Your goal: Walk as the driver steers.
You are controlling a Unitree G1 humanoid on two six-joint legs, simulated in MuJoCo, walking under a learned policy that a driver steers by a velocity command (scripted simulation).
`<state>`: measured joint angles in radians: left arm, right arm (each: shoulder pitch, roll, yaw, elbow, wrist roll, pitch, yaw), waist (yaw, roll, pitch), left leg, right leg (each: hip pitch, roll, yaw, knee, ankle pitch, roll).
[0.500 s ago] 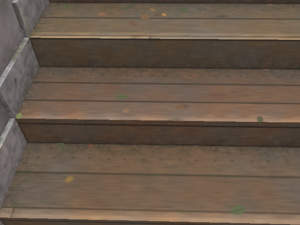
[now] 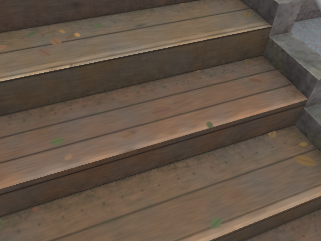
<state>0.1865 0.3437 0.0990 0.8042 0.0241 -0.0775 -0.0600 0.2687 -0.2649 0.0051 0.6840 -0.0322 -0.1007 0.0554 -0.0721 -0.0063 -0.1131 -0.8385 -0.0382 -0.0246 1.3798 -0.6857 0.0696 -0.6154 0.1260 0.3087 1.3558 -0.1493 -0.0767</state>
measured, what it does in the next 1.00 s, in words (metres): climbs: right foot, then left foot 0.15 m higher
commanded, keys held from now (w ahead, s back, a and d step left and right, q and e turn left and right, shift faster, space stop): w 0.56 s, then w+q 0.44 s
